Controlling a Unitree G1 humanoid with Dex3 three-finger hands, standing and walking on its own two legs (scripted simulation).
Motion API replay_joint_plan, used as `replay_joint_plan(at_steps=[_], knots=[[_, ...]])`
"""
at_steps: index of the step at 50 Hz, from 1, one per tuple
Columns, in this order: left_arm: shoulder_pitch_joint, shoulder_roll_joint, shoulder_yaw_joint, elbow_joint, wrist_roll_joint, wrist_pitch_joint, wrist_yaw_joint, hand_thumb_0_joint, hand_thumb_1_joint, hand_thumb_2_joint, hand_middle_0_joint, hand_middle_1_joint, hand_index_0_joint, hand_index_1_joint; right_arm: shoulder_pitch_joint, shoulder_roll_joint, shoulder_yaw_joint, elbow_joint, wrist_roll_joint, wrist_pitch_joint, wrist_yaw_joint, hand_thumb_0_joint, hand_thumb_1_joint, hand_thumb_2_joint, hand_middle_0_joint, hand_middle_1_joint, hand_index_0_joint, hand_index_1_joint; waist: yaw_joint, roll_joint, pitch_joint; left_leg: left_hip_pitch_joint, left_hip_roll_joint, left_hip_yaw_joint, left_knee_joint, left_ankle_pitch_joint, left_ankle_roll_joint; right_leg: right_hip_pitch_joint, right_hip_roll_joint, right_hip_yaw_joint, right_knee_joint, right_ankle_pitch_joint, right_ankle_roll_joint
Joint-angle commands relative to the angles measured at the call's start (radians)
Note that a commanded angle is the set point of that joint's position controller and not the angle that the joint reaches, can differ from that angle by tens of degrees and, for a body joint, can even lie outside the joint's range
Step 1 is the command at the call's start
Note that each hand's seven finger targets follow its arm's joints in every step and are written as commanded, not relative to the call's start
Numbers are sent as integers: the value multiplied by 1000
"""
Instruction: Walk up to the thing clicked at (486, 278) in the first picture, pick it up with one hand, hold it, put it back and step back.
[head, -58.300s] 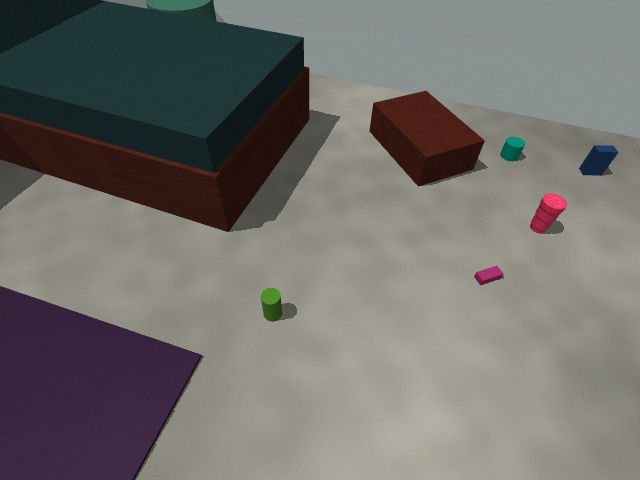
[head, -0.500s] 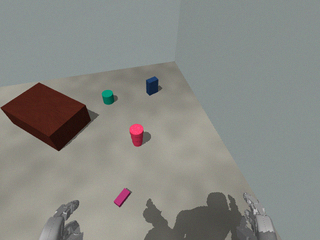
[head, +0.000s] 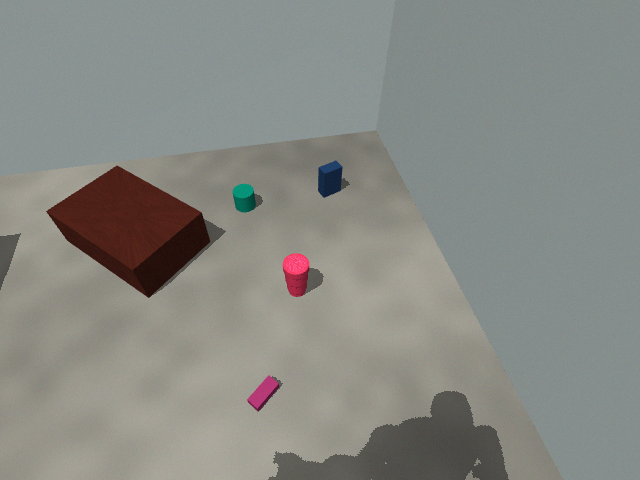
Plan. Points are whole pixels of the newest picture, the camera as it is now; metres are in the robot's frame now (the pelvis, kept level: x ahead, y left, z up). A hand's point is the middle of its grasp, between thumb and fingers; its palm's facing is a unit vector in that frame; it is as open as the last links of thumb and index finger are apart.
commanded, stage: stand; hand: left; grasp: from above
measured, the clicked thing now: (263, 393) +0.48 +0.17 -0.76
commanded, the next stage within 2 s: none
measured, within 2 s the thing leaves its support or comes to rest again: neither
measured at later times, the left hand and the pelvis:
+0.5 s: hand out of the picture +0.04 +0.24 -0.15, palm faces +0.03 -0.94 -0.34, open 7.3 cm; pelvis -0.01 -0.01 +0.01, yaw +0 degrees
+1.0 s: hand out of the picture +0.06 +0.23 -0.15, palm faces +0.02 -0.94 -0.34, open 7.3 cm; pelvis +0.00 -0.02 +0.01, yaw +0 degrees
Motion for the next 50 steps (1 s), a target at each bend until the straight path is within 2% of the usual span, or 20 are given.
replay_joint_plan(at_steps=[1,2,3,11,18,22,25,27,35,41,44,50], knots=[[-67,182,39,-13,-2,-37,14,0,900,900,-200,-300,-200,-301,-44,-176,-39,-29,6,-19,-15,0,-900,-900,200,300,200,300,-12,2,-61,47,111,-110,-156,238,21,74,-82,86,-140,192,-27],[-56,181,35,5,-4,-37,15,0,900,900,-200,-300,-200,-301,-54,-177,-39,-18,8,-18,-15,0,-900,-900,200,300,200,300,-3,7,-60,69,110,-107,-159,251,17,74,-85,85,-151,200,-26],[-61,186,35,18,-4,-38,14,0,900,900,-200,-300,-200,-301,-45,-176,-37,-7,10,-18,-15,0,-900,-900,200,300,200,300,-9,-1,-61,79,113,-107,-171,275,16,85,-87,86,-157,215,-25],[-80,193,30,99,-6,-37,10,0,900,900,-200,-300,-200,-301,-63,-179,-31,46,11,-8,-12,0,-900,-900,200,300,200,300,-5,-1,0,57,113,-106,-235,146,9,100,-87,89,-228,136,-19],[-91,210,29,128,-6,-41,7,0,900,900,-200,-300,-200,-301,-70,-189,-27,68,12,-6,-7,0,-900,-900,200,300,200,300,-6,-7,1,57,122,-111,-255,116,10,101,-91,92,-251,114,-19],[-100,216,30,140,-7,-36,3,0,900,900,-200,-300,-200,-301,-78,-197,-24,75,11,-6,-7,0,-900,-900,200,300,200,300,-6,12,9,32,122,-115,-271,66,8,101,-87,91,-250,89,-19],[-87,211,26,146,-8,-40,0,0,900,900,-200,-300,-200,-301,-93,-203,-21,75,14,-11,-6,0,-900,-900,200,300,200,300,1,16,-17,51,128,-117,-265,106,12,114,-94,91,-249,129,-22],[-110,225,30,144,-9,-43,2,0,900,900,-200,-300,-200,-301,-78,-195,-16,80,15,-12,-6,0,-900,-900,200,300,200,300,-6,-9,-28,58,129,-110,-260,150,11,123,-100,96,-248,160,-22],[-122,229,25,152,-12,-42,-1,0,900,900,-200,-300,-200,-301,-83,-213,-10,87,17,-12,-7,0,-900,-900,200,300,200,300,-11,-3,-29,72,131,-106,-255,166,7,112,-98,96,-260,151,-23],[-132,233,28,154,-17,-43,-4,0,900,900,-200,-300,-200,-301,-75,-217,-3,95,18,-15,-8,0,-900,-900,200,300,200,300,-12,7,-45,74,139,-102,-251,225,9,144,-104,100,-245,224,-25],[-120,231,25,159,-18,-43,-6,0,900,900,-200,-300,-200,-301,-84,-223,-4,94,19,-16,-7,0,-900,-900,200,300,200,300,-6,-2,-48,92,139,-103,-249,235,7,134,-101,94,-253,216,-23],[-149,244,28,145,-18,-47,-5,0,900,900,-200,-300,-200,-301,-82,-226,-1,92,19,-14,-7,0,-900,-900,200,300,200,300,-17,-1,-60,90,143,-95,-242,252,5,144,-107,101,-258,251,-24]])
